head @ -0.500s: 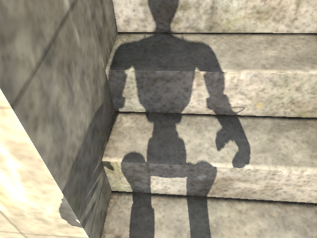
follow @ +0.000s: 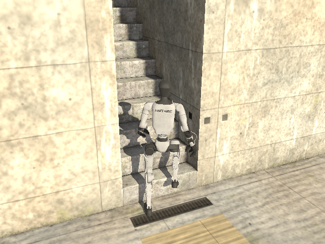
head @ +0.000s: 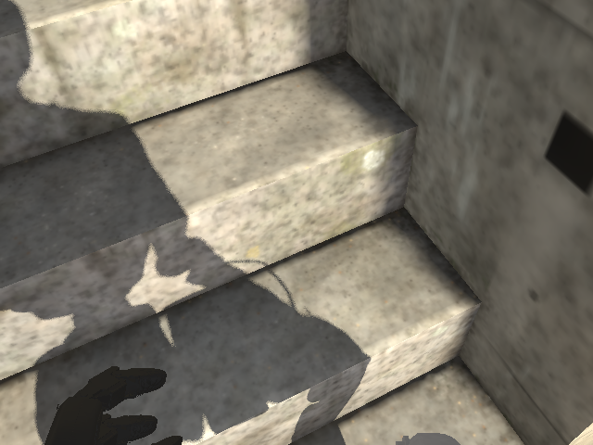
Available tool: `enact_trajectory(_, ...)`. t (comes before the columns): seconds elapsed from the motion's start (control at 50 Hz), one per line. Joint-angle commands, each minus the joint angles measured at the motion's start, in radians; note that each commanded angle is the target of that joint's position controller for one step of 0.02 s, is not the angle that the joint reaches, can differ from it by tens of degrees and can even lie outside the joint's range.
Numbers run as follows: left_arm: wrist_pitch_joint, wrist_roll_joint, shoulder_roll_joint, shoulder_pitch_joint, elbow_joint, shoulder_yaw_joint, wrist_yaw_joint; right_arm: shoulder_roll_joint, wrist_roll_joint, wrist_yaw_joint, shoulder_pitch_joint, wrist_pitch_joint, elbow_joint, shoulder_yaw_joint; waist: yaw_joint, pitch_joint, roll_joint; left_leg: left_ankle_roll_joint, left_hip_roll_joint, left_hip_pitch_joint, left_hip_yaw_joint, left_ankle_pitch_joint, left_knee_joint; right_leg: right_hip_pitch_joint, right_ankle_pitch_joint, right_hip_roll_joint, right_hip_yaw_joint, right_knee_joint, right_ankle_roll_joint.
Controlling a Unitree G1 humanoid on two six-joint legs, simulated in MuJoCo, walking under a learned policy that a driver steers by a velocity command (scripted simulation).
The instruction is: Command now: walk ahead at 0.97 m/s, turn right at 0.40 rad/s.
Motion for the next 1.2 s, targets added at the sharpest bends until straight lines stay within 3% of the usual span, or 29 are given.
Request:
enact_trajectory(0.02, -0.015, 0.015, -0.034, -0.064, -0.114, -0.048, 0.003, -0.19, 0.022, -0.006, -0.111, -0.003, -0.066, -0.045, 0.073, -0.008, 0.075, 0.174, 0.248, 0.014, -0.099, 0.707, -0.113, -0.015, -0.049, -0.034, -0.007, -0.135, -0.038)
enact_trajectory(0.08, -0.112, 0.026, 0.121, 0.004, -0.105, 0.009, -0.037, -0.227, -0.02, 0.004, -0.165, 0.059, -0.114, -0.035, 0.136, -0.246, 0.035, 0.157, 0.18, 0.106, -0.111, 1.538, 0.321, 0.588, 0.208, 0.075, -0.092, -0.913, -0.097)
enact_trajectory(0.1, -0.106, 0.034, 0.098, 0.211, -0.019, 0.03, -0.041, -0.203, 0.024, -0.004, -0.221, 0.058, -0.135, -0.029, 0.232, -0.311, 0.118, 0.142, 0.215, 0.058, -0.197, 1.394, 0.462, 0.836, 0.508, 0.029, 0.005, -1.324, -0.133)
enact_trajectory(0.14, -0.098, 0.059, 0.152, 0.449, 0.241, 0.052, -0.039, 0.063, 0.03, 0.009, -0.354, -0.002, -0.22, 0.05, 0.218, -0.055, -0.339, 0.08, -0.064, -0.764, -0.136, -0.237, 1.411, 1.302, 1.526, -0.08, 0.054, -1.332, -0.171)
enact_trajectory(0.16, -0.083, 0.117, 0.266, 0.499, 0.228, 0.07, -0.034, 0.139, 0.057, 0.045, -0.132, -0.074, -0.17, 0.06, 0.159, -0.32, -0.399, 0.103, -0.121, -1.138, -0.358, -0.335, 1.925, 1.569, 2.206, -0.328, 0.152, -0.799, -0.232)
enact_trajectory(0.18, -0.057, 0.143, 0.309, 0.636, 0.287, 0.113, -0.04, 0.0, 0.082, 0.04, -0.189, -0.08, -0.148, 0.029, 0.292, -0.541, -0.134, 0.081, -0.156, -1.275, -0.358, -0.296, 2.144, 1.676, 1.851, -0.422, 0.257, -0.923, -0.347)
enact_trajectory(0.24, -0.051, 0.055, 0.098, 0.424, 0.422, 0.053, -0.003, 0.292, 0.088, 0.045, -0.54, 0.002, -0.4, 0.153, 0.143, -0.097, -0.192, 0.067, -0.049, -1.679, -0.311, -0.428, 2.318, 1.294, 0.659, -0.397, 0.173, -1.319, -0.243)
enact_trajectory(0.28, -0.111, 0.095, -0.023, 0.757, 0.603, 0.025, 0.014, 0.285, -0.001, 0.047, -0.775, -0.021, -0.527, 0.165, 0.295, -0.196, -0.099, 0.039, -0.098, -1.767, -0.144, -0.427, 2.317, 1.753, 1.481, -0.21, 0.159, -1.094, -0.191)
enact_trajectory(0.34, -0.147, 0.073, 0.076, 0.636, 0.583, 0.051, 0.061, 0.24, 0.042, 0.08, -0.646, 0.0, -0.61, 0.175, 0.16, -0.47, -0.066, 0.049, 0.019, -1.49, -0.333, -0.431, 1.978, 1.811, 1.508, -0.346, 0.269, -1.146, -0.247)
enact_trajectory(0.38, -0.125, 0.025, 0.08, 0.435, 0.541, 0.035, 0.074, 0.268, 0.013, 0.117, -0.775, 0.034, -0.697, 0.196, 0.068, -0.294, 0.022, 0.041, 0.054, -1.098, -0.191, -0.383, 1.432, 1.251, 1.397, -0.263, 0.089, -1.374, -0.195)
enact_trajectory(0.42, -0.104, -0.019, 0.081, 0.427, 0.548, 0.021, 0.081, 0.313, 0.036, 0.109, -0.856, 0.044, -0.728, 0.204, 0.062, -0.215, -0.189, 0.036, -0.08, -0.429, -0.107, -0.503, 0.896, 0.8, 1.855, -0.187, -0.025, -1.49, -0.16)
enact_trajectory(0.46, -0.135, -0.038, 0.353, 0.44, 0.552, 0.088, 0.019, 0.185, 0.007, 0.066, -0.494, 0.092, -0.56, 0.136, -0.061, -0.401, -0.37, 0.076, -0.152, -0.045, -0.149, -0.451, 0.632, 0.854, 2.506, -0.201, 0.027, -1.147, -0.199)
enact_trajectory(0.48, -0.178, 0.032, 0.395, 0.347, 0.451, 0.085, -0.026, 0.015, 0.013, 0.048, -0.222, 0.111, -0.469, 0.057, -0.201, -0.596, -0.167, 0.188, -0.148, 0.221, -0.348, -0.137, 0.703, 0.643, 2.452, -0.181, -0.019, -0.907, -0.251)
enact_trajectory(0.5, -0.19, 0.037, 0.389, 0.213, 0.372, 0.106, -0.054, -0.093, 0.018, 0.017, -0.054, 0.129, -0.364, 0.012, -0.245, -0.584, 0.201, 0.357, -0.003, 0.478, -0.68, 0.171, 0.371, 0.235, 0.93, -0.024, 0.024, -0.426, -0.186)
enact_trajectory(0.52, -0.205, 0.011, 0.271, 0.177, 0.343, 0.099, -0.076, -0.15, 0.004, 0.004, 0.0, 0.119, -0.249, -0.014, -0.155, -0.59, 0.42, 0.527, 0.262, 0.531, -0.971, 0.49, 0.258, -0.124, 0.137, 0.101, 0.138, 0.286, -0.096)
enact_trajectory(0.56, -0.156, -0.021, -0.018, 0.058, 0.164, 0.03, -0.013, 0.045, -0.041, 0.03, -0.272, 0.08, -0.205, 0.054, 0.027, -0.086, 0.271, 0.26, 0.179, 0.175, -0.498, 0.745, 0.337, -0.497, -0.253, 0.15, -0.015, 0.752, -0.017)
enact_trajectory(0.58, -0.134, -0.023, -0.081, 0.163, 0.125, -0.009, 0.01, 0.114, -0.036, 0.052, -0.292, 0.066, -0.152, 0.057, 0.111, -0.019, 0.182, 0.176, 0.129, -0.046, -0.382, 0.641, 0.292, -0.444, -0.333, 0.112, -0.006, 0.696, -0.017)
enact_trajectory(0.64, -0.042, -0.003, 0.051, 0.427, 0.145, 0.016, 0.069, -0.04, -0.037, 0.073, -0.667, 0.064, -0.215, 0.012, 0.426, -0.036, 0.191, 0.151, 0.065, -0.855, -0.213, 0.247, -0.024, 0.287, 0.031, 0.125, -0.058, 0.429, 0.028)
enact_trajectory(0.76, -0.028, -0.007, 0.096, 0.437, 0.132, 0.058, 0.085, -0.041, -0.019, 0.042, -0.434, 0.043, -0.155, -0.002, 0.338, -0.021, 0.163, 0.181, 0.088, -0.528, -0.281, 0.556, 0.018, 0.199, -0.098, 0.144, -0.046, 0.456, 0.02)
enact_trajectory(0.82, -0.022, 0.048, 0.141, 0.816, 0.266, 0.093, 0.06, -0.051, 0.002, 0.06, -0.615, 0.012, -0.249, -0.004, 0.498, -0.247, 0.066, 0.094, 0.048, -0.445, -0.255, 0.917, 0.359, 0.809, -0.034, 0.028, 0.046, -0.558, -0.12)
enact_trajectory(0.84, -0.057, 0.109, 0.194, 1.047, 0.351, 0.113, 0.063, 0.013, 0.003, 0.067, -0.894, 0.005, -0.374, 0.003, 0.657, -0.116, -0.091, -0.04, -0.175, -0.512, -0.18, 0.971, 0.967, 0.865, 0.151, -0.04, 0.164, -1.036, -0.218)
enact_trajectory(0.86, -0.068, 0.058, 0.04, 0.984, 0.476, 0.086, 0.028, 0.272, 0.012, 0.083, -0.903, 0.005, -0.423, 0.091, 0.522, 0.015, -0.281, 0.002, -0.212, -0.616, -0.146, -0.033, 1.323, 0.863, 0.758, -0.118, 0.088, -1.381, -0.218)
enact_trajectory(0.88, -0.084, 0.036, -0.138, 0.719, 0.464, 0.036, 0.005, 0.33, 0.071, 0.07, -0.74, 0.019, -0.402, 0.114, 0.283, 0.107, -0.104, 0.056, -0.212, -0.725, -0.23, -0.245, 1.698, 0.795, 0.687, -0.156, 0.148, -1.547, -0.192)
enact_trajectory(0.9, -0.124, 0.097, -0.008, 0.446, 0.388, 0.053, -0.037, 0.324, 0.066, 0.081, -0.392, 0.025, -0.366, 0.083, -0.032, 0.044, -0.128, 0.099, -0.287, -1.105, -0.296, -0.158, 1.912, 1.068, 1.106, -0.084, 0.09, -1.016, -0.121)
enact_trajectory(0.94, -0.118, 0.011, -0.004, 0.521, 0.42, 0.074, -0.049, 0.268, 0.075, 0.109, -0.232, 0.002, -0.305, 0.086, -0.012, -0.077, -0.051, 0.103, -0.131, -1.248, -0.359, 0.052, 1.887, 1.121, 0.908, -0.145, 0.17, -1.046, -0.077)
enact_trajectory(1.0, -0.071, 0.007, 0.127, 0.373, 0.33, 0.095, 0.058, 0.203, 0.111, 0.115, -0.457, 0.064, -0.416, 0.079, -0.003, 0.025, -0.15, 0.043, 0.011, -1.45, -0.374, 0.025, 2.077, 0.915, 0.228, -0.325, 0.334, -1.359, -0.149)
enact_trajectory(1.04, -0.078, 0.022, 0.076, 0.372, 0.297, 0.07, 0.106, 0.109, 0.088, 0.061, -0.59, 0.118, -0.461, 0.049, 0.063, 0.16, -0.026, -0.012, 0.03, -1.495, -0.361, 0.125, 2.037, 0.8, 0.067, -0.327, 0.247, -1.463, -0.159)
enact_trajectory(1.14, -0.066, 0.014, 0.086, 0.662, 0.378, 0.053, 0.104, 0.307, 0.073, 0.048, -0.744, 0.084, -0.449, 0.134, 0.209, 0.17, -0.037, -0.024, 0.055, -1.619, -0.176, 0.165, 1.818, 0.953, 0.193, -0.207, 0.137, -1.486, -0.179)
enact_trajectory(1.2, -0.032, -0.002, 0.104, 0.749, 0.417, 0.072, 0.114, 0.316, 0.068, 0.086, -0.861, 0.061, -0.465, 0.159, 0.261, 0.113, -0.048, -0.064, 0.145, -1.716, -0.032, 0.064, 1.639, 1.195, 0.212, -0.227, 0.166, -1.576, -0.234)
Keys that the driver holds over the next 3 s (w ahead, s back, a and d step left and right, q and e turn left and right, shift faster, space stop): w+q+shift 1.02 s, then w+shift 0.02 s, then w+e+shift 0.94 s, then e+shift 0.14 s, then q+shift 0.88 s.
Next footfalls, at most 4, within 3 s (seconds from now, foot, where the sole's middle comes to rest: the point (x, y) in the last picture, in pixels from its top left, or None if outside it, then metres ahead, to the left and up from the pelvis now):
0.14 right None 0.13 -0.20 -0.77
0.46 left None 0.18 0.06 -0.57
0.88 right None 0.34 -0.16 -0.57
1.34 left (112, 424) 0.38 0.30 -0.36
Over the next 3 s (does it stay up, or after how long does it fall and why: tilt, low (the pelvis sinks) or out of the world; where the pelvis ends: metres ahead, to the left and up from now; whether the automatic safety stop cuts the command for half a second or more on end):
stays up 0.94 0.29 0.80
